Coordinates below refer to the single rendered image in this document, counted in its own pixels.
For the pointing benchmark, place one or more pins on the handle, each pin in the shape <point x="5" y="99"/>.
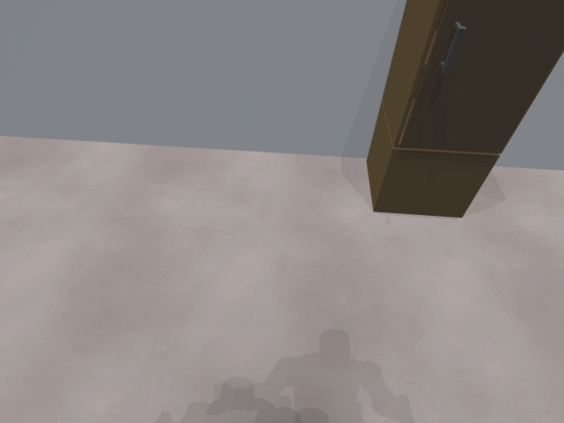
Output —
<point x="453" y="49"/>

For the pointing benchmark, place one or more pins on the cupboard door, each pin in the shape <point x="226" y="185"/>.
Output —
<point x="507" y="50"/>

